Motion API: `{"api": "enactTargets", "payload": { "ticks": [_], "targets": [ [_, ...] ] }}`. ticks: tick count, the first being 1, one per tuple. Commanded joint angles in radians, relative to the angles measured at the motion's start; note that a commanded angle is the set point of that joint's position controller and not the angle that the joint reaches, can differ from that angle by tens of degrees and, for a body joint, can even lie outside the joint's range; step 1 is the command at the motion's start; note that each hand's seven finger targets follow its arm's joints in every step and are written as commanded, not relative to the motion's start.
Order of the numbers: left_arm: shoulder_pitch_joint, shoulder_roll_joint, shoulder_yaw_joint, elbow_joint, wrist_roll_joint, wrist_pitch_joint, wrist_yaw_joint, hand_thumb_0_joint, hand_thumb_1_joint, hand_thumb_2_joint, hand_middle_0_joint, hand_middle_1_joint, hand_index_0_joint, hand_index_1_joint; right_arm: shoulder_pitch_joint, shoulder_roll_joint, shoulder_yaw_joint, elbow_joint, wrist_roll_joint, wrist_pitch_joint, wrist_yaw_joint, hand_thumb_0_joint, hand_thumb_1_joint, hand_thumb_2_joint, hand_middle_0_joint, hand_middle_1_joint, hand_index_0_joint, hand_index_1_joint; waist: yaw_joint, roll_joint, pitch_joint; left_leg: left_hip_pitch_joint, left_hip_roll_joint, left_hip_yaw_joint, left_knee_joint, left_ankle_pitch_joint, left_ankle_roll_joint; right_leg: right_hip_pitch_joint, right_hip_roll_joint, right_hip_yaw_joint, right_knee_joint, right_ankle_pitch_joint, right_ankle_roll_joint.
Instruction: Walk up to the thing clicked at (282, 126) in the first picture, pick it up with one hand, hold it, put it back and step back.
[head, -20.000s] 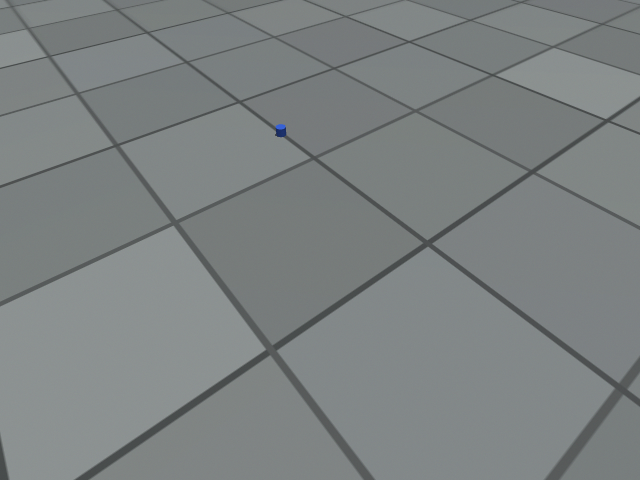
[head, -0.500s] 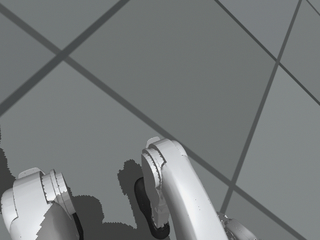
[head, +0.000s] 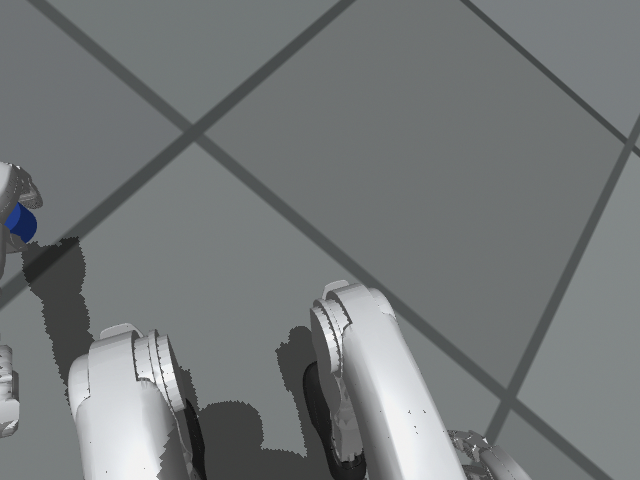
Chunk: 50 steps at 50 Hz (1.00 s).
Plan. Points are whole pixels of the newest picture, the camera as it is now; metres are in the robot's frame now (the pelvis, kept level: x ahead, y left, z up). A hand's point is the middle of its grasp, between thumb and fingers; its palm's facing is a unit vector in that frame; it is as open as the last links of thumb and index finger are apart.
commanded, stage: lift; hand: left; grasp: from above
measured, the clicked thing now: (2, 220) +0.48 +0.33 -0.18
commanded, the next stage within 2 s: hold in 1.70 s
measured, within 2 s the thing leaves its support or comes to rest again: neither
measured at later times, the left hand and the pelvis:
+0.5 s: hand out of the picture +0.41 +0.33 -0.04, palm faces -0.44 -0.10 -0.89, open 7.1 cm; pelvis -0.01 +0.00 +0.07, yaw +3 degrees
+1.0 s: hand out of the picture +0.34 +0.31 +0.16, palm faces -0.40 -0.13 -0.90, open 7.1 cm; pelvis +0.01 +0.01 +0.24, yaw +7 degrees
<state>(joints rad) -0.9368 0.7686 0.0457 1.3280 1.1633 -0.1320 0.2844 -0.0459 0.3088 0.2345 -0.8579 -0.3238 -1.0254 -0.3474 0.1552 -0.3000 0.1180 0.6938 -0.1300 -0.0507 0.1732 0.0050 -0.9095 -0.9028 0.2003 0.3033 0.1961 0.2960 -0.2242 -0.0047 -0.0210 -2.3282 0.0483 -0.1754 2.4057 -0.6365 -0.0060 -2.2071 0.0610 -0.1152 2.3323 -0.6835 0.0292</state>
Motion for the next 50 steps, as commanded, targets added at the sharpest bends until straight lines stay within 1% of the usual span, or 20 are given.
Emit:
{"api": "enactTargets", "payload": {
  "ticks": [1, 2, 3, 4, 5, 8, 12, 21, 23, 26, 27, 32, 35, 38, 40, 41, 44, 47, 49, 50],
  "targets": [
    [-0.325, 0.27, 0.047, -0.184, -0.012, 0.002, 0.017, 0.0, 0.793, 0.386, -1.151, -0.458, -1.187, -0.421, 0.198, -0.23, -0.081, -0.025, 0.011, 0.008, -0.03, 0.0, -0.934, -0.912, 0.199, 0.3, 0.199, 0.3, -0.007, 0.302, -0.695, 0.511, -0.018, 0.097, -0.253, 0.121, 0.026, 0.34, 0.033, -0.043, -0.277, 0.176, -0.069],
    [-0.322, 0.278, 0.053, -0.199, -0.02, 0.003, 0.011, 0.0, 0.713, 0.385, -1.071, -0.393, -1.107, -0.362, 0.198, -0.234, -0.088, -0.025, 0.014, 0.013, -0.034, 0.0, -0.887, -0.893, 0.201, 0.3, 0.2, 0.3, 0.008, 0.302, -0.71, 0.51, -0.021, 0.101, -0.259, 0.12, 0.026, 0.345, 0.031, -0.037, -0.287, 0.164, -0.072],
    [-0.289, 0.266, 0.047, -0.179, -0.02, 0.008, 0.004, 0.0, 0.77, 0.345, -1.12, -0.458, -1.165, -0.413, 0.199, -0.225, -0.09, -0.026, 0.015, 0.017, -0.036, 0.0, -0.933, -0.911, 0.199, 0.3, 0.199, 0.3, 0.01, 0.294, -0.709, 0.516, -0.02, 0.107, -0.266, 0.123, 0.026, 0.368, 0.032, -0.028, -0.295, 0.168, -0.069],
    [-0.294, 0.26, 0.043, -0.195, -0.028, 0.012, -0.006, 0.0, 0.69, 0.377, -1.04, -0.402, -1.085, -0.365, 0.204, -0.219, -0.092, -0.024, 0.018, 0.021, -0.039, 0.0, -0.885, -0.892, 0.201, 0.3, 0.2, 0.3, 0.011, 0.284, -0.729, 0.522, -0.019, 0.112, -0.266, 0.14, 0.029, 0.391, 0.033, -0.02, -0.305, 0.188, -0.064],
    [-0.314, 0.265, 0.043, -0.221, -0.031, 0.014, -0.012, 0.0, 0.755, 0.324, -1.099, -0.45, -1.146, -0.401, 0.208, -0.226, -0.095, -0.026, 0.019, 0.025, -0.043, 0.0, -0.931, -0.91, 0.199, 0.3, 0.199, 0.3, 0.006, 0.28, -0.733, 0.519, -0.021, 0.114, -0.265, 0.144, 0.031, 0.39, 0.03, -0.02, -0.315, 0.196, -0.063],
    [-0.292, 0.251, 0.049, -0.268, -0.056, 0.025, -0.037, 0.0, 0.726, 0.359, -1.038, -0.479, -1.092, -0.423, 0.217, -0.218, -0.111, -0.025, 0.032, 0.034, -0.052, 0.0, -0.914, -0.903, 0.2, 0.3, 0.2, 0.3, 0.027, 0.294, -0.76, 0.557, -0.024, 0.118, -0.303, 0.144, 0.032, 0.398, 0.025, -0.021, -0.331, 0.2, -0.063],
    [-0.246, 0.24, 0.044, -0.324, -0.053, 0.033, -0.072, 0.0, 0.687, 0.376, -1.01, -0.491, -1.061, -0.438, 0.208, -0.22, -0.134, -0.033, 0.054, 0.049, -0.068, 0.0, -0.915, -0.904, 0.2, 0.3, 0.2, 0.3, 0.053, 0.313, -0.747, 0.616, -0.028, 0.105, -0.372, 0.098, 0.026, 0.348, 0.018, -0.031, -0.342, 0.157, -0.076],
    [-0.154, 0.157, 0.009, -0.484, -0.1, 0.039, -0.131, 0.0, 0.635, 0.441, -0.984, -0.511, -1.023, -0.47, 0.197, -0.192, -0.172, -0.061, 0.086, 0.062, -0.093, 0.0, -0.912, -0.903, 0.2, 0.3, 0.2, 0.3, 0.078, 0.249, -0.744, 0.706, -0.025, 0.1, -0.499, 0.036, 0.034, 0.396, 0.009, -0.006, -0.451, 0.109, -0.072],
    [-0.148, 0.15, 0.011, -0.547, -0.116, 0.041, -0.138, 0.0, 0.638, 0.464, -0.975, -0.54, -1.016, -0.496, 0.198, -0.187, -0.175, -0.068, 0.096, 0.062, -0.1, 0.0, -0.91, -0.902, 0.2, 0.3, 0.2, 0.3, 0.088, 0.26, -0.784, 0.733, -0.026, 0.103, -0.53, 0.045, 0.036, 0.435, 0.007, -0.001, -0.473, 0.125, -0.068],
    [-0.073, 0.119, -0.006, -0.569, -0.132, 0.051, -0.15, 0.0, 0.637, 0.438, -0.962, -0.544, -1.01, -0.494, 0.193, -0.177, -0.179, -0.072, 0.106, 0.063, -0.111, 0.0, -0.91, -0.903, 0.2, 0.3, 0.2, 0.3, 0.092, 0.216, -0.759, 0.756, -0.028, 0.109, -0.569, 0.049, 0.038, 0.489, 0.008, 0.009, -0.536, 0.123, -0.065],
    [-0.073, 0.144, 0.011, -0.599, -0.134, 0.054, -0.152, 0.0, 0.655, 0.439, -0.971, -0.551, -1.021, -0.499, 0.186, -0.18, -0.184, -0.078, 0.11, 0.064, -0.116, 0.0, -0.908, -0.902, 0.2, 0.3, 0.2, 0.3, 0.104, 0.21, -0.769, 0.78, -0.026, 0.098, -0.594, 0.029, 0.038, 0.493, 0.006, 0.01, -0.543, 0.103, -0.066],
    [0.002, 0.089, -0.01, -0.673, -0.16, 0.083, -0.16, 0.0, 0.632, 0.427, -0.949, -0.55, -1.0, -0.497, 0.147, -0.167, -0.193, -0.095, 0.125, 0.066, -0.138, 0.0, -0.906, -0.901, 0.2, 0.3, 0.2, 0.3, 0.112, 0.214, -0.748, 0.894, -0.018, 0.077, -0.717, -0.01, 0.033, 0.566, 0.005, 0.013, -0.617, 0.095, -0.06],
    [0.024, 0.083, -0.011, -0.736, -0.162, 0.099, -0.165, 0.0, 0.632, 0.442, -0.955, -0.553, -1.003, -0.504, 0.136, -0.158, -0.194, -0.097, 0.134, 0.068, -0.152, 0.0, -0.907, -0.901, 0.2, 0.3, 0.2, 0.3, 0.118, 0.22, -0.761, 0.957, -0.021, 0.087, -0.771, 0.022, 0.032, 0.642, 0.003, 0.022, -0.672, 0.122, -0.059],
    [0.086, 0.071, -0.008, -0.762, -0.161, 0.117, -0.166, 0.0, 0.638, 0.435, -0.951, -0.57, -1.003, -0.516, 0.124, -0.149, -0.194, -0.101, 0.141, 0.069, -0.167, 0.0, -0.906, -0.901, 0.2, 0.3, 0.2, 0.3, 0.127, 0.201, -0.742, 1.021, -0.024, 0.099, -0.832, 0.044, 0.031, 0.717, 0.0, 0.035, -0.749, 0.133, -0.057],
    [0.126, 0.03, -0.033, -0.772, -0.169, 0.129, -0.169, 0.0, 0.631, 0.434, -0.95, -0.568, -1.0, -0.515, 0.11, -0.138, -0.193, -0.1, 0.146, 0.069, -0.177, 0.0, -0.906, -0.901, 0.2, 0.3, 0.2, 0.3, 0.124, 0.182, -0.7, 1.056, -0.025, 0.101, -0.886, 0.033, 0.031, 0.765, 0.001, 0.04, -0.808, 0.12, -0.055],
    [0.14, 0.045, -0.015, -0.792, -0.174, 0.135, -0.169, 0.0, 0.618, 0.443, -0.943, -0.569, -0.991, -0.52, 0.105, -0.139, -0.193, -0.101, 0.15, 0.069, -0.181, 0.0, -0.906, -0.901, 0.2, 0.3, 0.2, 0.3, 0.13, 0.179, -0.698, 1.084, -0.025, 0.096, -0.917, 0.023, 0.031, 0.797, -0.002, 0.044, -0.831, 0.115, -0.053],
    [0.196, -0.001, -0.044, -0.796, -0.184, 0.147, -0.174, 0.0, 0.637, 0.426, -0.961, -0.556, -1.009, -0.507, 0.09, -0.121, -0.19, -0.098, 0.156, 0.064, -0.195, 0.0, -0.906, -0.902, 0.2, 0.3, 0.2, 0.3, 0.126, 0.149, -0.649, 1.138, -0.03, 0.115, -0.979, 0.034, 0.031, 0.878, -0.002, 0.059, -0.923, 0.112, -0.052],
    [0.223, 0.007, -0.035, -0.836, -0.182, 0.153, -0.176, 0.0, 0.654, 0.426, -0.976, -0.557, -1.024, -0.508, 0.086, -0.117, -0.189, -0.095, 0.163, 0.057, -0.209, 0.0, -0.907, -0.902, 0.2, 0.3, 0.2, 0.3, 0.134, 0.137, -0.658, 1.231, -0.032, 0.128, -1.04, 0.086, 0.031, 0.98, -0.004, 0.072, -0.997, 0.152, -0.052],
    [0.215, -0.024, -0.063, -0.827, -0.175, 0.153, -0.174, 0.0, 0.649, 0.451, -0.964, -0.595, -1.014, -0.544, 0.086, -0.104, -0.186, -0.087, 0.165, 0.051, -0.218, 0.0, -0.909, -0.903, 0.2, 0.3, 0.2, 0.3, 0.123, 0.129, -0.616, 1.27, -0.035, 0.139, -1.079, 0.109, 0.031, 1.028, -0.005, 0.083, -1.053, 0.173, -0.051],
    [0.222, -0.019, -0.052, -0.821, -0.176, 0.151, -0.173, 0.0, 0.641, 0.461, -0.968, -0.586, -1.012, -0.541, 0.09, -0.104, -0.185, -0.081, 0.167, 0.046, -0.223, 0.0, -0.91, -0.904, 0.2, 0.3, 0.2, 0.3, 0.128, 0.124, -0.592, 1.293, -0.034, 0.135, -1.11, 0.106, 0.029, 1.054, -0.005, 0.086, -1.077, 0.168, -0.051]
  ]
}}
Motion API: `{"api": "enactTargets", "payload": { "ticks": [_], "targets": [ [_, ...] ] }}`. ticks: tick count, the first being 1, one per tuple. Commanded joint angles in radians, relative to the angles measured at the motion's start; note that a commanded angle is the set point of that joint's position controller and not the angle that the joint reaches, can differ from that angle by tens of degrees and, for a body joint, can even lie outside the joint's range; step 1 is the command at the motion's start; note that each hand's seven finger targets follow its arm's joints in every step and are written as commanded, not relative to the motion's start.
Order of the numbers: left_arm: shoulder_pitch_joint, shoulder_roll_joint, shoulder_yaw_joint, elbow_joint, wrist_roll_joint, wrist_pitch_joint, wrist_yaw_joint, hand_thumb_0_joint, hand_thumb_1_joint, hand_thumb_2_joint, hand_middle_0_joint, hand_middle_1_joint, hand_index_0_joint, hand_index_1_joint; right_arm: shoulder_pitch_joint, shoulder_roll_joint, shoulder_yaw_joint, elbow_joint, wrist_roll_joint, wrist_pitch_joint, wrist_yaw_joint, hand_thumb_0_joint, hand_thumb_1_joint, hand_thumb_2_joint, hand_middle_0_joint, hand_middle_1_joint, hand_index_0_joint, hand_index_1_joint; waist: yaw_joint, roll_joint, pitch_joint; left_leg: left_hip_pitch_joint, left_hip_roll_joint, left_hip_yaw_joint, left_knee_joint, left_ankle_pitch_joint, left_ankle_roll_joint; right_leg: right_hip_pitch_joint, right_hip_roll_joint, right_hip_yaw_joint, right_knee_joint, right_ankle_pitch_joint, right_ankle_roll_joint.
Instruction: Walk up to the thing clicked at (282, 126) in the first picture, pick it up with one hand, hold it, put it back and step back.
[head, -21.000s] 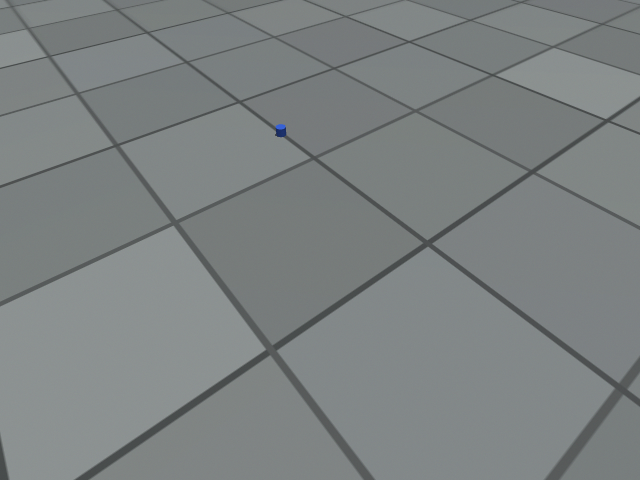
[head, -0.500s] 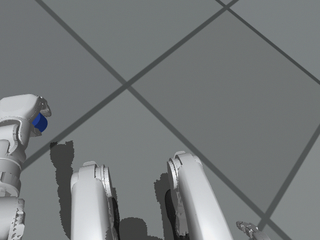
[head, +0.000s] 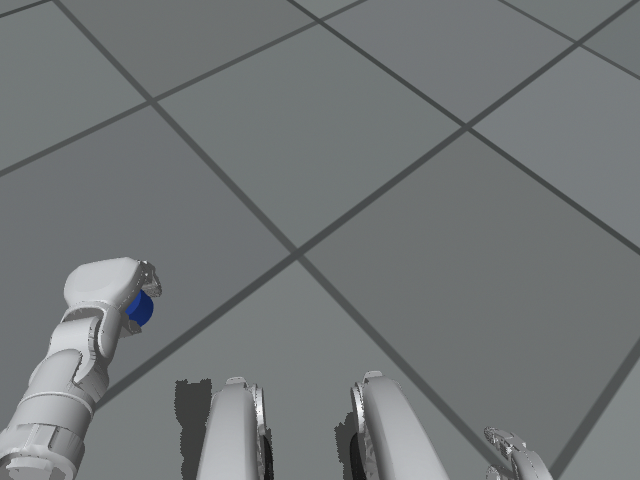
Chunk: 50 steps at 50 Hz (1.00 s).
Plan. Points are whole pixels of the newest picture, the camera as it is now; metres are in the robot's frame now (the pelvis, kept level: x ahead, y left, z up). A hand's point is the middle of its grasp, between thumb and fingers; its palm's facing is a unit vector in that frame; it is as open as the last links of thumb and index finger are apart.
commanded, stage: lift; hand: left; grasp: from above
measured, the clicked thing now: (126, 305) +0.40 +0.27 -0.11
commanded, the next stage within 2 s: hold in 0.70 s
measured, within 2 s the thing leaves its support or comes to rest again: neither
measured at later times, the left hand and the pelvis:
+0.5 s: hand (87, 268) +0.37 +0.24 +0.06, palm faces -0.43 -0.07 -0.90, open 7.1 cm; pelvis +0.04 +0.00 +0.14, yaw +1 degrees
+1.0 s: hand (63, 227) +0.38 +0.24 +0.12, palm faces -0.43 -0.07 -0.90, open 7.1 cm; pelvis +0.07 +0.00 +0.18, yaw +1 degrees
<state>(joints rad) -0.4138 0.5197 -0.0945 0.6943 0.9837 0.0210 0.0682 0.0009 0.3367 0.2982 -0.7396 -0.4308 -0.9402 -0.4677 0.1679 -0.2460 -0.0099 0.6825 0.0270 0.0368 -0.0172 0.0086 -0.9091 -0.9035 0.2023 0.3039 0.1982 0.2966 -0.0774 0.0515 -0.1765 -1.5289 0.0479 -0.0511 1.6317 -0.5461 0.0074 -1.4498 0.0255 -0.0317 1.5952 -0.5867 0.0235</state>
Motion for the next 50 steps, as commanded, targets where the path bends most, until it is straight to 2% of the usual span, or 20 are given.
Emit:
{"api": "enactTargets", "payload": {
  "ticks": [1, 3, 8, 10, 12, 14, 18, 19, 21, 24, 25, 27, 30, 32, 40, 42, 44, 48, 50],
  "targets": [
    [-0.287, 0.203, 0.071, -0.168, 0.001, -0.002, 0.045, 0.0, 0.635, 0.449, -0.959, -0.582, -1.005, -0.535, 0.078, -0.152, -0.056, -0.064, 0.011, -0.045, -0.037, 0.0, -0.908, -0.903, 0.2, 0.3, 0.2, 0.3, -0.025, 0.064, -0.394, 0.506, -0.032, 0.007, -0.363, 0.012, 0.014, 0.305, 0.029, 0.004, -0.365, 0.068, -0.044],
    [-0.27, 0.189, 0.067, -0.125, 0.005, -0.002, 0.052, 0.0, 0.649, 0.457, -0.961, -0.592, -1.01, -0.542, 0.074, -0.153, -0.056, -0.059, 0.013, -0.055, -0.042, 0.0, -0.905, -0.902, 0.2, 0.3, 0.2, 0.3, -0.011, 0.052, -0.356, 0.553, -0.029, -0.005, -0.428, -0.002, 0.01, 0.34, 0.031, 0.003, -0.405, 0.057, -0.047],
    [-0.242, 0.129, 0.02, -0.061, 0.01, -0.004, 0.052, 0.0, 0.656, 0.465, -0.967, -0.592, -1.014, -0.544, 0.081, -0.151, -0.059, -0.053, 0.018, -0.077, -0.049, 0.0, -0.903, -0.903, 0.2, 0.3, 0.2, 0.3, -0.004, 0.051, -0.304, 0.67, -0.027, -0.014, -0.553, 0.019, 0.0, 0.442, 0.033, 0.008, -0.505, 0.087, -0.049],
    [-0.241, 0.134, 0.029, -0.062, 0.012, -0.008, 0.058, 0.0, 0.635, 0.45, -0.948, -0.587, -0.996, -0.539, 0.09, -0.151, -0.061, -0.051, 0.018, -0.083, -0.051, 0.0, -0.901, -0.902, 0.2, 0.3, 0.2, 0.3, 0.004, 0.049, -0.3, 0.711, -0.029, -0.012, -0.59, 0.055, -0.003, 0.492, 0.034, 0.01, -0.544, 0.115, -0.049],
    [-0.244, 0.105, 0.008, -0.044, 0.013, -0.01, 0.068, 0.0, 0.651, 0.423, -0.956, -0.584, -1.009, -0.531, 0.093, -0.143, -0.058, -0.048, 0.016, -0.09, -0.052, 0.0, -0.901, -0.902, 0.2, 0.3, 0.2, 0.3, 0.0, 0.044, -0.274, 0.745, -0.032, -0.001, -0.622, 0.086, -0.002, 0.536, 0.033, 0.013, -0.585, 0.146, -0.048],
    [-0.297, 0.109, 0.005, -0.054, 0.015, -0.012, 0.081, 0.0, 0.654, 0.462, -0.968, -0.592, -1.015, -0.545, 0.103, -0.147, -0.06, -0.042, 0.016, -0.095, -0.053, 0.0, -0.901, -0.903, 0.2, 0.3, 0.2, 0.3, -0.007, 0.042, -0.272, 0.788, -0.035, 0.014, -0.648, 0.119, 0.0, 0.58, 0.033, 0.019, -0.621, 0.172, -0.048],
    [-0.286, 0.11, 0.012, -0.015, 0.025, -0.008, 0.106, 0.0, 0.647, 0.48, -0.968, -0.585, -1.01, -0.544, 0.118, -0.147, -0.066, -0.034, 0.012, -0.099, -0.051, 0.0, -0.898, -0.901, 0.2, 0.3, 0.2, 0.3, 0.012, 0.039, -0.256, 0.876, -0.032, 0.016, -0.721, 0.175, -0.006, 0.654, 0.031, 0.022, -0.687, 0.216, -0.047],
    [-0.257, 0.096, 0.001, 0.007, 0.028, -0.003, 0.108, 0.0, 0.653, 0.468, -0.975, -0.585, -1.019, -0.541, 0.123, -0.142, -0.063, -0.031, 0.012, -0.098, -0.051, 0.0, -0.901, -0.902, 0.2, 0.3, 0.2, 0.3, 0.008, 0.029, -0.245, 0.88, -0.036, 0.022, -0.728, 0.205, -0.004, 0.68, 0.031, 0.026, -0.704, 0.241, -0.047],
    [-0.289, 0.107, 0.009, -0.024, 0.022, -0.003, 0.114, 0.0, 0.667, 0.49, -0.979, -0.605, -1.024, -0.559, 0.123, -0.142, -0.066, -0.03, 0.01, -0.099, -0.05, 0.0, -0.902, -0.901, 0.2, 0.3, 0.2, 0.3, 0.012, 0.024, -0.266, 0.924, -0.04, 0.031, -0.749, 0.256, -0.002, 0.74, 0.028, 0.032, -0.738, 0.29, -0.042],
    [-0.262, 0.074, -0.005, 0.02, 0.015, 0.01, 0.117, 0.0, 0.673, 0.484, -0.988, -0.593, -1.033, -0.547, 0.126, -0.143, -0.067, -0.034, 0.011, -0.097, -0.045, 0.0, -0.901, -0.901, 0.2, 0.3, 0.2, 0.3, 0.008, 0.003, -0.225, 0.95, -0.042, 0.036, -0.791, 0.27, -0.001, 0.775, 0.026, 0.038, -0.784, 0.303, -0.039],
    [-0.259, 0.095, 0.011, 0.016, 0.011, 0.013, 0.119, 0.0, 0.678, 0.489, -0.995, -0.586, -1.038, -0.543, 0.122, -0.146, -0.07, -0.033, 0.011, -0.094, -0.045, 0.0, -0.9, -0.901, 0.2, 0.3, 0.2, 0.3, 0.021, -0.006, -0.23, 0.972, -0.041, 0.036, -0.809, 0.28, -0.002, 0.792, 0.025, 0.036, -0.798, 0.311, -0.039],
    [-0.243, 0.066, -0.014, 0.023, 0.011, 0.017, 0.111, 0.0, 0.684, 0.502, -1.0, -0.592, -1.042, -0.55, 0.122, -0.143, -0.071, -0.037, 0.011, -0.093, -0.043, 0.0, -0.9, -0.9, 0.2, 0.3, 0.2, 0.3, 0.012, -0.011, -0.213, 0.995, -0.044, 0.041, -0.832, 0.293, -0.001, 0.823, 0.023, 0.042, -0.827, 0.328, -0.038],
    [-0.231, 0.073, -0.004, 0.01, 0.002, 0.018, 0.108, 0.0, 0.694, 0.501, -1.01, -0.588, -1.051, -0.547, 0.112, -0.141, -0.073, -0.044, 0.011, -0.092, -0.044, 0.0, -0.901, -0.9, 0.2, 0.3, 0.2, 0.3, 0.028, -0.013, -0.199, 1.027, -0.047, 0.044, -0.874, 0.303, -0.001, 0.869, 0.021, 0.044, -0.868, 0.335, -0.035],
    [-0.244, 0.079, -0.008, 0.006, 0.012, 0.017, 0.106, 0.0, 0.695, 0.491, -1.015, -0.579, -1.055, -0.538, 0.113, -0.142, -0.074, -0.046, 0.012, -0.09, -0.044, 0.0, -0.9, -0.9, 0.2, 0.3, 0.2, 0.3, 0.024, -0.027, -0.18, 1.035, -0.05, 0.05, -0.896, 0.3, 0.001, 0.886, 0.019, 0.05, -0.894, 0.334, -0.034],
    [-0.258, 0.067, -0.011, -0.049, 0.004, 0.016, 0.1, 0.0, 0.701, 0.529, -1.01, -0.611, -1.056, -0.566, 0.105, -0.142, -0.078, -0.036, 0.014, -0.085, -0.042, 0.0, -0.896, -0.898, 0.2, 0.3, 0.2, 0.3, 0.024, -0.008, -0.196, 1.145, -0.051, 0.062, -0.954, 0.403, -0.003, 0.972, 0.019, 0.054, -0.95, 0.43, -0.031],
    [-0.242, 0.062, -0.022, -0.028, 0.008, 0.016, 0.092, 0.0, 0.683, 0.497, -0.988, -0.607, -1.038, -0.557, 0.099, -0.147, -0.08, -0.039, 0.015, -0.082, -0.041, 0.0, -0.898, -0.897, 0.2, 0.3, 0.2, 0.3, 0.024, -0.029, -0.176, 1.155, -0.053, 0.062, -0.966, 0.415, -0.001, 0.988, 0.019, 0.05, -0.967, 0.439, -0.03],
    [-0.232, 0.082, -0.014, -0.029, 0.017, 0.01, 0.082, 0.0, 0.676, 0.473, -0.983, -0.589, -1.034, -0.538, 0.094, -0.149, -0.082, -0.039, 0.018, -0.079, -0.041, 0.0, -0.897, -0.897, 0.2, 0.3, 0.2, 0.3, 0.033, -0.015, -0.171, 1.166, -0.056, 0.067, -0.98, 0.423, -0.002, 1.004, 0.019, 0.052, -0.978, 0.441, -0.032],
    [-0.224, 0.063, -0.028, -0.042, 0.012, 0.007, 0.061, 0.0, 0.688, 0.514, -0.996, -0.611, -1.046, -0.562, 0.083, -0.148, -0.081, -0.05, 0.022, -0.071, -0.038, 0.0, -0.899, -0.898, 0.2, 0.3, 0.2, 0.3, 0.035, -0.038, -0.161, 1.198, -0.056, 0.071, -0.998, 0.468, 0.003, 1.043, 0.019, 0.052, -0.997, 0.491, -0.028],
    [-0.233, 0.075, -0.02, -0.051, 0.012, 0.006, 0.055, 0.0, 0.693, 0.534, -1.001, -0.618, -1.048, -0.571, 0.083, -0.152, -0.082, -0.054, 0.024, -0.066, -0.037, 0.0, -0.896, -0.897, 0.2, 0.3, 0.2, 0.3, 0.04, -0.02, -0.157, 1.214, -0.055, 0.073, -1.011, 0.471, 0.0, 1.04, 0.02, 0.052, -1.006, 0.487, -0.031]
  ]
}}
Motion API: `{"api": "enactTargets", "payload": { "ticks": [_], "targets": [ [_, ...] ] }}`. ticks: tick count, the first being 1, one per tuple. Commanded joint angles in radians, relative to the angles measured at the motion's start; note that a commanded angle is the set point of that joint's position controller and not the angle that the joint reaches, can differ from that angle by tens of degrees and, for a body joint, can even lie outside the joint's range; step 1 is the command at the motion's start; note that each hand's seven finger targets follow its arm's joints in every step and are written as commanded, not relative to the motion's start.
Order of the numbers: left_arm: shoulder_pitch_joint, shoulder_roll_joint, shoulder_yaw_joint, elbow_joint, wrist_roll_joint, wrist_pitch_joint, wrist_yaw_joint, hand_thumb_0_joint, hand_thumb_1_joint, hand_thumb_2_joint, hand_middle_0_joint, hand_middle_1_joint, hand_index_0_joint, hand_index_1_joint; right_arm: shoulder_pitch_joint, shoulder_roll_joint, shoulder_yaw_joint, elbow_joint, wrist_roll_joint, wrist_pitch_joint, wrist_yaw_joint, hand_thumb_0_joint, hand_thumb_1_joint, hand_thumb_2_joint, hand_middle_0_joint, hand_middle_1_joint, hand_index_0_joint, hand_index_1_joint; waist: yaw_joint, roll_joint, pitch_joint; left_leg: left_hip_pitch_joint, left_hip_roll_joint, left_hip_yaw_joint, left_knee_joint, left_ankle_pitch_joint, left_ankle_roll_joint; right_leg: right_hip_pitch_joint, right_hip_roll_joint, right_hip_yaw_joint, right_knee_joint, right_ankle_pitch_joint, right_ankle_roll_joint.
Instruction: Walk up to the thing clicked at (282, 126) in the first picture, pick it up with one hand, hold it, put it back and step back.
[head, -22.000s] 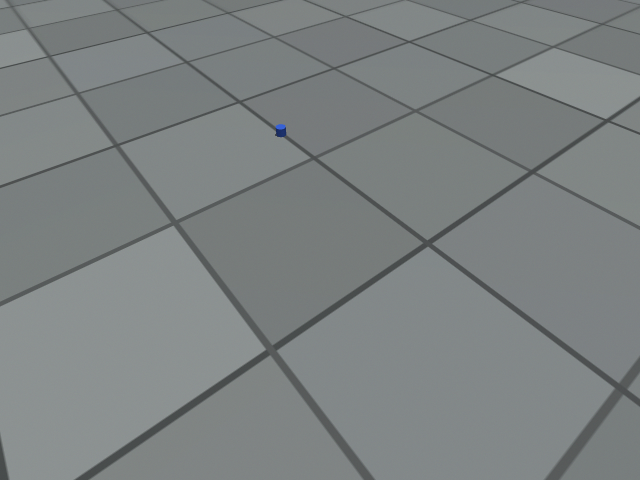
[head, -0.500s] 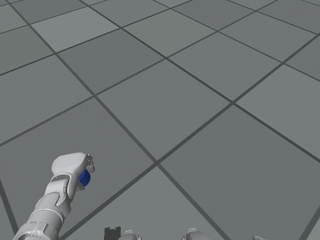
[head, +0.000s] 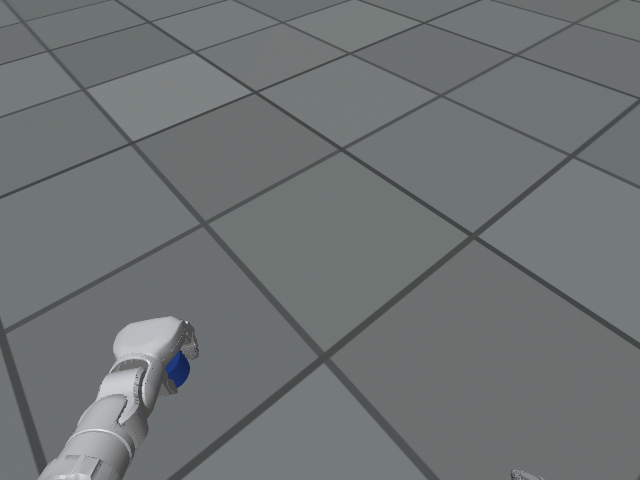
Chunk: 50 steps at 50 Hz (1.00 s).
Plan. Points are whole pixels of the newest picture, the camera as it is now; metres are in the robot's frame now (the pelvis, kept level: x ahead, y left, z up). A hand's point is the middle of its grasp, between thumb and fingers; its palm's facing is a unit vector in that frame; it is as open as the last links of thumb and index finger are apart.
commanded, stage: hold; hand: left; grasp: from above
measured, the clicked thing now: (165, 365) +0.34 +0.24 -0.09
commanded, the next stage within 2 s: crouch in 1.70 s
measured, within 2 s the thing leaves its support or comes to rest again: neither
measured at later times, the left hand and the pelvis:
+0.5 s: hand (155, 367) +0.31 +0.23 -0.03, palm faces -0.44 -0.05 -0.90, open 7.1 cm; pelvis +0.00 +0.00 +0.01, yaw +0 degrees
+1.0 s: hand (158, 371) +0.29 +0.21 -0.01, palm faces -0.43 -0.06 -0.90, open 7.2 cm; pelvis +0.00 -0.01 +0.02, yaw +0 degrees
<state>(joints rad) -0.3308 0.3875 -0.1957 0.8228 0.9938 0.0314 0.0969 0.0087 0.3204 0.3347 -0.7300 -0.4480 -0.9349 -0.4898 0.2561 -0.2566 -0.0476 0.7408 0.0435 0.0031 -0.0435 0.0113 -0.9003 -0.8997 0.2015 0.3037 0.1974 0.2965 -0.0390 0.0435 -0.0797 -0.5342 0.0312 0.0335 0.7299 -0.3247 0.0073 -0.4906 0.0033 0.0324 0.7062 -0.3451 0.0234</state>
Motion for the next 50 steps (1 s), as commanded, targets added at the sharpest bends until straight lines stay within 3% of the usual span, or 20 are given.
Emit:
{"api": "enactTargets", "payload": {
  "ticks": [1, 10, 19, 35, 37, 38, 50],
  "targets": [
    [-0.313, 0.194, 0.073, -0.188, -0.003, -0.003, 0.023, 0.0, 0.699, 0.536, -0.998, -0.629, -1.049, -0.579, -0.014, -0.139, -0.043, -0.122, 0.008, -0.03, -0.01, 0.0, -0.895, -0.897, 0.2, 0.3, 0.2, 0.3, 0.001, -0.017, -0.243, 0.222, -0.039, -0.008, -0.117, 0.244, 0.001, 0.087, 0.043, -0.013, -0.124, 0.242, -0.031],
    [-0.315, 0.208, 0.079, -0.26, 0.005, -0.016, -0.021, 0.0, 0.649, 0.5, -0.959, -0.611, -1.01, -0.559, -0.028, -0.143, -0.042, -0.149, 0.012, -0.017, -0.007, 0.0, -0.897, -0.898, 0.2, 0.3, 0.2, 0.3, 0.012, -0.008, -0.237, 0.272, -0.032, -0.017, -0.161, 0.279, -0.003, 0.123, 0.048, -0.018, -0.143, 0.254, -0.038],
    [-0.29, 0.216, 0.087, -0.289, -0.004, -0.019, -0.049, 0.0, 0.662, 0.548, -0.97, -0.632, -1.017, -0.585, -0.059, -0.141, -0.037, -0.175, 0.016, -0.006, -0.009, 0.0, -0.899, -0.899, 0.2, 0.3, 0.2, 0.3, 0.025, -0.018, -0.217, 0.295, -0.035, -0.005, -0.188, 0.275, 0.004, 0.161, 0.041, -0.013, -0.183, 0.258, -0.031],
    [-0.248, 0.218, 0.095, -0.354, -0.004, -0.021, -0.07, 0.0, 0.638, 0.531, -0.95, -0.633, -1.0, -0.583, -0.113, -0.136, -0.028, -0.2, 0.023, 0.004, -0.013, 0.0, -0.902, -0.9, 0.199, 0.3, 0.199, 0.3, 0.042, -0.011, -0.17, 0.337, -0.038, 0.001, -0.26, 0.198, 0.003, 0.187, 0.036, -0.01, -0.245, 0.176, -0.036],
    [-0.263, 0.221, 0.097, -0.369, 0.0, -0.019, -0.072, 0.0, 0.622, 0.505, -0.927, -0.641, -0.982, -0.585, -0.106, -0.133, -0.027, -0.196, 0.022, 0.005, -0.015, 0.0, -0.901, -0.899, 0.199, 0.3, 0.199, 0.3, 0.032, -0.034, -0.182, 0.343, -0.039, 0.001, -0.255, 0.21, 0.009, 0.196, 0.033, -0.004, -0.25, 0.198, -0.03],
    [-0.248, 0.222, 0.098, -0.367, -0.003, -0.018, -0.074, 0.0, 0.625, 0.505, -0.936, -0.632, -0.989, -0.579, -0.115, -0.132, -0.027, -0.196, 0.025, 0.005, -0.015, 0.0, -0.904, -0.9, 0.199, 0.3, 0.199, 0.3, 0.042, -0.024, -0.183, 0.346, -0.04, 0.003, -0.259, 0.221, 0.007, 0.203, 0.032, -0.008, -0.248, 0.204, -0.031],
    [-0.232, 0.199, 0.078, -0.405, -0.009, -0.008, -0.098, 0.0, 0.598, 0.494, -0.909, -0.632, -0.964, -0.576, -0.136, -0.129, -0.022, -0.202, 0.028, 0.012, -0.02, 0.0, -0.901, -0.9, 0.199, 0.3, 0.199, 0.3, 0.035, -0.033, -0.174, 0.387, -0.039, 0.007, -0.282, 0.241, 0.011, 0.216, 0.031, -0.008, -0.272, 0.226, -0.028]
  ]
}}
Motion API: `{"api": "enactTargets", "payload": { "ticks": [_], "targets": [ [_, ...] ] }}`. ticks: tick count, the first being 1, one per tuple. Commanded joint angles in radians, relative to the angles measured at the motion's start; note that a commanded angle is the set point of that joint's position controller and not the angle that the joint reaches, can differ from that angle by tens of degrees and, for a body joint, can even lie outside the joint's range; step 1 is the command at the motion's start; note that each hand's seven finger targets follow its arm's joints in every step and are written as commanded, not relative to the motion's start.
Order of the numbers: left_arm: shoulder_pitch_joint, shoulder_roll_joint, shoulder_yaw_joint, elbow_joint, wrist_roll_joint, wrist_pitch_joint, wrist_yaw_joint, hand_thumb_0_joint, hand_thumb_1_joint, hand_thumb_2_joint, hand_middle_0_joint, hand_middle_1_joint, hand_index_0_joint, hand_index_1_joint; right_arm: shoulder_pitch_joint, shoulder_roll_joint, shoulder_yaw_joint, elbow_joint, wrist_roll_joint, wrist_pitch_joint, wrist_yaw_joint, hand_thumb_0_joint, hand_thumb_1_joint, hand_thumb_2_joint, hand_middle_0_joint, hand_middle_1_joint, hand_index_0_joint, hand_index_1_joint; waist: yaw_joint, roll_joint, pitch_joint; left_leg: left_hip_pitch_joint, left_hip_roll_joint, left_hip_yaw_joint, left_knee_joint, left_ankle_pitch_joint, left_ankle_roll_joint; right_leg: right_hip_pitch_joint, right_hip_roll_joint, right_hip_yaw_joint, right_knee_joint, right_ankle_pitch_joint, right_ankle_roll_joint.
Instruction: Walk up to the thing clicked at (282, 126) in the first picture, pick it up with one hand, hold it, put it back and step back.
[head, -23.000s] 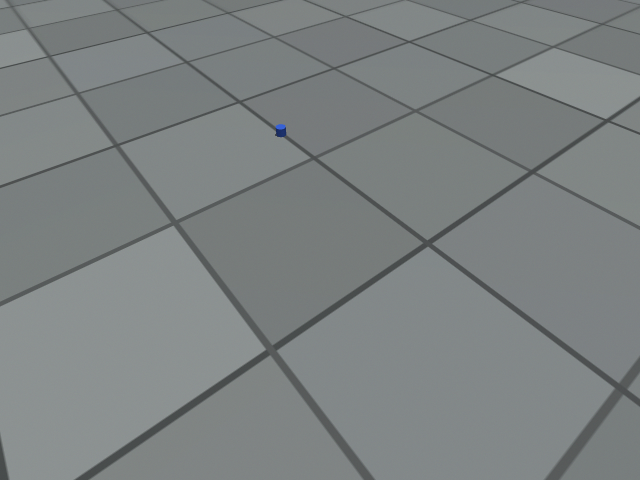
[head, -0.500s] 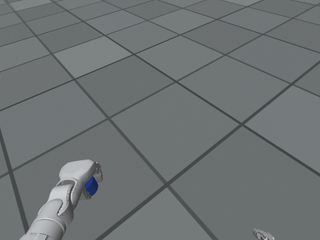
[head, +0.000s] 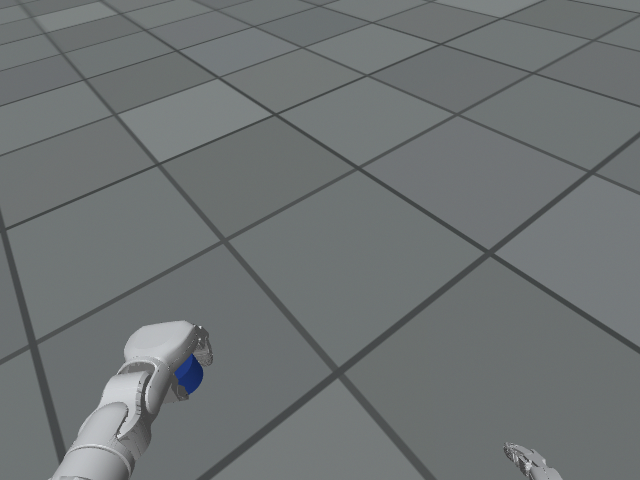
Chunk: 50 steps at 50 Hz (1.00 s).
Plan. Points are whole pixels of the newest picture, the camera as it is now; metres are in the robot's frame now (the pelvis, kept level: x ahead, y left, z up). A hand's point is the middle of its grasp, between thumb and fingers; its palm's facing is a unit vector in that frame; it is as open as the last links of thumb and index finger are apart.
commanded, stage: hold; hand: left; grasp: from above
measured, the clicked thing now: (178, 370) +0.32 +0.23 -0.06
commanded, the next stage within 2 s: crouch in 0.70 s
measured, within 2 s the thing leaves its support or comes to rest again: neither
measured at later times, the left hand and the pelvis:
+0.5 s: hand (175, 377) +0.29 +0.22 -0.03, palm faces -0.44 -0.06 -0.90, open 7.2 cm; pelvis +0.00 +0.00 +0.00, yaw +0 degrees
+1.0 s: hand (173, 382) +0.29 +0.23 -0.04, palm faces -0.44 -0.05 -0.89, open 7.2 cm; pelvis +0.01 +0.00 +0.00, yaw +0 degrees
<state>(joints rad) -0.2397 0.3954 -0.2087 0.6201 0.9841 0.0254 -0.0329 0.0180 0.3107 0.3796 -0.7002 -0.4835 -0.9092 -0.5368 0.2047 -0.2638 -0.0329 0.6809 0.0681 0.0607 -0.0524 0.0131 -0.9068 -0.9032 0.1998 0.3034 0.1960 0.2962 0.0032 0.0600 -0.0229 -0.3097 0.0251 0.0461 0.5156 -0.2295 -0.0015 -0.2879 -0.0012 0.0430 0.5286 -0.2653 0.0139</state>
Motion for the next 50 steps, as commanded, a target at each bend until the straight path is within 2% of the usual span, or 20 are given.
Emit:
{"api": "enactTargets", "payload": {
  "ticks": [1, 8, 12, 14, 19, 22, 25, 27, 29, 31, 32, 35, 38, 39, 40, 41, 43, 46, 49, 50],
  "targets": [
    [-0.327, 0.2, 0.098, -0.205, -0.004, -0.003, 0.029, 0.0, 0.589, 0.492, -0.906, -0.625, -0.959, -0.571, -0.085, -0.12, -0.035, -0.141, 0.004, -0.045, -0.013, 0.0, -0.902, -0.9, 0.199, 0.3, 0.199, 0.3, -0.001, -0.048, -0.223, 0.158, -0.031, -0.006, -0.072, 0.149, 0.02, 0.021, 0.036, -0.021, -0.095, 0.148, -0.02],
    [-0.299, 0.196, 0.098, -0.208, 0.001, 0.0, 0.025, 0.0, 0.564, 0.512, -0.904, -0.61, -0.948, -0.565, -0.098, -0.117, -0.033, -0.155, 0.007, -0.041, -0.013, 0.0, -0.903, -0.901, 0.199, 0.3, 0.199, 0.3, 0.008, -0.052, -0.22, 0.163, -0.035, -0.001, -0.079, 0.159, 0.02, 0.035, 0.033, -0.018, -0.104, 0.154, -0.02],
    [-0.334, 0.212, 0.109, -0.197, 0.003, -0.005, 0.031, 0.0, 0.578, 0.525, -0.912, -0.631, -0.959, -0.584, -0.095, -0.114, -0.031, -0.148, 0.004, -0.038, -0.016, 0.0, -0.907, -0.902, 0.199, 0.3, 0.199, 0.3, 0.002, -0.064, -0.214, 0.162, -0.038, -0.001, -0.073, 0.162, 0.024, 0.028, 0.03, -0.017, -0.112, 0.165, -0.013],
    [-0.308, 0.201, 0.105, -0.198, -0.001, -0.005, 0.032, 0.0, 0.609, 0.54, -0.939, -0.632, -0.984, -0.586, -0.102, -0.112, -0.031, -0.153, 0.007, -0.036, -0.015, 0.0, -0.907, -0.902, 0.199, 0.3, 0.199, 0.3, 0.008, -0.064, -0.206, 0.158, -0.041, 0.002, -0.076, 0.141, 0.025, 0.027, 0.026, -0.014, -0.121, 0.143, -0.013],
    [-0.294, 0.192, 0.099, -0.212, 0.008, 0.003, 0.036, 0.0, 0.587, 0.526, -0.928, -0.617, -0.971, -0.574, -0.095, -0.112, -0.036, -0.149, 0.009, -0.031, -0.014, 0.0, -0.908, -0.903, 0.199, 0.3, 0.199, 0.3, 0.008, -0.064, -0.228, 0.178, -0.04, 0.0, -0.077, 0.188, 0.023, 0.043, 0.029, -0.018, -0.11, 0.194, -0.015],
    [-0.321, 0.193, 0.09, -0.204, 0.01, -0.002, 0.033, 0.0, 0.58, 0.53, -0.926, -0.619, -0.968, -0.578, -0.092, -0.114, -0.034, -0.145, 0.008, -0.028, -0.014, 0.0, -0.908, -0.903, 0.199, 0.3, 0.199, 0.3, -0.004, -0.067, -0.213, 0.176, -0.037, 0.0, -0.085, 0.158, 0.025, 0.035, 0.03, -0.02, -0.119, 0.164, -0.018],
    [-0.311, 0.214, 0.115, -0.188, 0.012, -0.01, 0.04, 0.0, 0.563, 0.547, -0.918, -0.616, -0.955, -0.578, -0.09, -0.113, -0.035, -0.143, 0.008, -0.026, -0.015, 0.0, -0.908, -0.903, 0.199, 0.3, 0.199, 0.3, 0.01, -0.041, -0.217, 0.168, -0.034, -0.004, -0.09, 0.159, 0.019, 0.04, 0.034, -0.024, -0.11, 0.151, -0.024],
    [-0.328, 0.192, 0.088, -0.19, 0.013, -0.012, 0.041, 0.0, 0.566, 0.554, -0.924, -0.619, -0.96, -0.583, -0.09, -0.115, -0.037, -0.144, 0.007, -0.026, -0.015, 0.0, -0.909, -0.903, 0.199, 0.3, 0.199, 0.3, 0.001, -0.043, -0.221, 0.177, -0.032, -0.006, -0.088, 0.177, 0.018, 0.038, 0.035, -0.025, -0.109, 0.169, -0.025],
    [-0.335, 0.214, 0.114, -0.192, 0.015, -0.015, 0.049, 0.0, 0.584, 0.567, -0.92, -0.656, -0.964, -0.613, -0.086, -0.114, -0.04, -0.142, 0.008, -0.027, -0.015, 0.0, -0.909, -0.903, 0.199, 0.3, 0.199, 0.3, 0.008, -0.029, -0.233, 0.177, -0.035, -0.004, -0.085, 0.189, 0.017, 0.047, 0.034, -0.025, -0.106, 0.18, -0.025],
    [-0.315, 0.205, 0.109, -0.204, 0.012, -0.013, 0.049, 0.0, 0.597, 0.591, -0.943, -0.648, -0.98, -0.611, -0.087, -0.115, -0.042, -0.144, 0.008, -0.026, -0.014, 0.0, -0.908, -0.903, 0.199, 0.3, 0.199, 0.3, 0.008, -0.037, -0.247, 0.187, -0.037, -0.003, -0.079, 0.209, 0.019, 0.055, 0.033, -0.024, -0.108, 0.203, -0.022],
    [-0.333, 0.192, 0.089, -0.208, 0.013, -0.012, 0.047, 0.0, 0.606, 0.588, -0.944, -0.656, -0.984, -0.616, -0.086, -0.115, -0.042, -0.143, 0.01, -0.027, -0.014, 0.0, -0.908, -0.903, 0.199, 0.3, 0.199, 0.3, -0.001, -0.038, -0.247, 0.194, -0.034, -0.004, -0.08, 0.215, 0.018, 0.05, 0.036, -0.026, -0.103, 0.208, -0.023],
    [-0.308, 0.202, 0.106, -0.182, 0.004, -0.009, 0.051, 0.0, 0.58, 0.569, -0.929, -0.638, -0.968, -0.6, -0.085, -0.117, -0.043, -0.136, 0.009, -0.026, -0.015, 0.0, -0.909, -0.903, 0.199, 0.3, 0.199, 0.3, 0.012, -0.036, -0.227, 0.186, -0.029, -0.009, -0.088, 0.212, 0.014, 0.051, 0.039, -0.033, -0.107, 0.196, -0.026],
    [-0.297, 0.182, 0.082, -0.186, 0.008, -0.006, 0.044, 0.0, 0.573, 0.561, -0.924, -0.639, -0.963, -0.6, -0.092, -0.115, -0.042, -0.145, 0.011, -0.025, -0.014, 0.0, -0.911, -0.904, 0.199, 0.3, 0.199, 0.3, 0.007, -0.049, -0.214, 0.182, -0.034, -0.006, -0.089, 0.195, 0.016, 0.044, 0.034, -0.028, -0.114, 0.186, -0.024],
    [-0.297, 0.196, 0.098, -0.189, 0.008, -0.007, 0.044, 0.0, 0.563, 0.567, -0.924, -0.619, -0.958, -0.586, -0.087, -0.119, -0.044, -0.144, 0.01, -0.024, -0.014, 0.0, -0.908, -0.903, 0.199, 0.3, 0.199, 0.3, 0.008, -0.046, -0.22, 0.185, -0.032, -0.007, -0.09, 0.196, 0.016, 0.049, 0.034, -0.029, -0.115, 0.185, -0.025],
    [-0.297, 0.2, 0.1, -0.194, 0.002, -0.011, 0.042, 0.0, 0.615, 0.487, -0.915, -0.694, -0.989, -0.618, -0.091, -0.119, -0.043, -0.145, 0.009, -0.024, -0.013, 0.0, -0.928, -0.915, 0.2, 0.301, 0.2, 0.301, 0.009, -0.041, -0.211, 0.18, -0.028, -0.011, -0.093, 0.193, 0.014, 0.047, 0.037, -0.03, -0.112, 0.179, -0.027],
    [-0.283, 0.184, 0.088, -0.198, 0.003, -0.01, 0.037, 0.0, 0.535, 0.492, -0.835, -0.658, -0.909, -0.595, -0.096, -0.113, -0.043, -0.151, 0.01, -0.023, -0.014, 0.0, -0.883, -0.897, 0.201, 0.301, 0.201, 0.301, 0.012, -0.041, -0.211, 0.184, -0.029, -0.011, -0.094, 0.198, 0.014, 0.045, 0.037, -0.034, -0.111, 0.183, -0.028],
    [-0.257, 0.187, 0.097, -0.177, 0.01, -0.013, 0.044, 0.0, 0.589, 0.537, -0.919, -0.637, -0.963, -0.593, -0.096, -0.114, -0.039, -0.152, 0.009, -0.022, -0.013, 0.0, -0.894, -0.901, 0.2, 0.3, 0.2, 0.3, 0.013, -0.071, -0.185, 0.164, -0.031, -0.013, -0.093, 0.177, 0.016, 0.04, 0.035, -0.034, -0.119, 0.163, -0.025],
    [-0.277, 0.181, 0.092, -0.148, 0.021, -0.028, 0.063, 0.0, 0.595, 0.515, -0.919, -0.635, -0.968, -0.587, -0.079, -0.114, -0.039, -0.148, 0.008, -0.019, -0.013, 0.0, -0.894, -0.901, 0.2, 0.3, 0.2, 0.3, -0.008, -0.092, -0.184, 0.152, -0.036, -0.006, -0.074, 0.177, 0.022, 0.02, 0.031, -0.027, -0.11, 0.174, -0.021],
    [-0.276, 0.173, 0.105, -0.081, 0.044, -0.049, 0.111, 0.0, 0.605, 0.559, -0.951, -0.609, -0.986, -0.575, -0.062, -0.114, -0.042, -0.134, -0.001, -0.013, -0.01, 0.0, -0.894, -0.901, 0.2, 0.3, 0.2, 0.3, -0.012, -0.096, -0.172, 0.118, -0.039, -0.007, -0.046, 0.163, 0.019, -0.02, 0.028, -0.029, -0.087, 0.159, -0.022],
    [-0.291, 0.152, 0.09, -0.05, 0.054, -0.055, 0.133, 0.0, 0.606, 0.542, -0.946, -0.609, -0.984, -0.571, -0.059, -0.111, -0.041, -0.127, -0.004, -0.012, -0.007, 0.0, -0.894, -0.901, 0.199, 0.3, 0.2, 0.3, -0.026, -0.103, -0.161, 0.094, -0.042, -0.007, -0.027, 0.157, 0.019, -0.053, 0.026, -0.027, -0.07, 0.161, -0.021]
  ]
}}
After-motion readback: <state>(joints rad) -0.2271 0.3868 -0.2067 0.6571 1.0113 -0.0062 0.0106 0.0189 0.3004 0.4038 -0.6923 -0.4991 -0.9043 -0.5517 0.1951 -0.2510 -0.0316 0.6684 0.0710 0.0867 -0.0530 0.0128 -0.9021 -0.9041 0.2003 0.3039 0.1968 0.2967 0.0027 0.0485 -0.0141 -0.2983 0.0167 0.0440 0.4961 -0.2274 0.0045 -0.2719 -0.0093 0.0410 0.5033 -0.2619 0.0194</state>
